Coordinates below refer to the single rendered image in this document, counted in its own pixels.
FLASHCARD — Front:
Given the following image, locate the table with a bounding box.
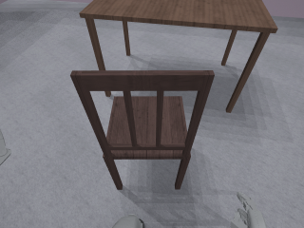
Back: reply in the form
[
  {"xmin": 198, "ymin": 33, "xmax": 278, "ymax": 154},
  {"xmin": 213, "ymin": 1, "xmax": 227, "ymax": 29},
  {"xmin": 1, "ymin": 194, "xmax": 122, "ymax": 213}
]
[{"xmin": 79, "ymin": 0, "xmax": 278, "ymax": 113}]

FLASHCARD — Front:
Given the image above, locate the robot left shin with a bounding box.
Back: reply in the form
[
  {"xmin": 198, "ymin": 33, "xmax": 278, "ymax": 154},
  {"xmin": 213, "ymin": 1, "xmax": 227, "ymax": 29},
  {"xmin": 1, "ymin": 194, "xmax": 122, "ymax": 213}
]
[{"xmin": 128, "ymin": 214, "xmax": 138, "ymax": 219}]

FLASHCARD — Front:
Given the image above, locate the robot left hand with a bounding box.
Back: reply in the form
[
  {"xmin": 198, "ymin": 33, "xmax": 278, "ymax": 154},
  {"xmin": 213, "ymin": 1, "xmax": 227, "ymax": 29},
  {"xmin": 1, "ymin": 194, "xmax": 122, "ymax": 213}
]
[{"xmin": 0, "ymin": 129, "xmax": 11, "ymax": 165}]

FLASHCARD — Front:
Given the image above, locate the robot right hand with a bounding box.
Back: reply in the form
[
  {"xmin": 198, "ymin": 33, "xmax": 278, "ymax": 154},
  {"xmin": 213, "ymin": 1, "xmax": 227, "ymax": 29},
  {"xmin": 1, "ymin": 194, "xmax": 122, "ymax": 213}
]
[{"xmin": 230, "ymin": 191, "xmax": 267, "ymax": 228}]

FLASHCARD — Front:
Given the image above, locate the left robot thigh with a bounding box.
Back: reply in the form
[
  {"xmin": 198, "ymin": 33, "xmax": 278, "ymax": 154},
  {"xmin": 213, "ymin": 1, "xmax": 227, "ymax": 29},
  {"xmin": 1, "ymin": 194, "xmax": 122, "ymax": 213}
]
[{"xmin": 112, "ymin": 216, "xmax": 143, "ymax": 228}]

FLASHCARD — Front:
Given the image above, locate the chair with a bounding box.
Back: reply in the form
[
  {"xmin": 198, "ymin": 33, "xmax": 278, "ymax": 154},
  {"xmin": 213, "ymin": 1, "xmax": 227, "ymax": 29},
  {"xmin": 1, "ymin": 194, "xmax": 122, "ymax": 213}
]
[{"xmin": 70, "ymin": 70, "xmax": 215, "ymax": 190}]

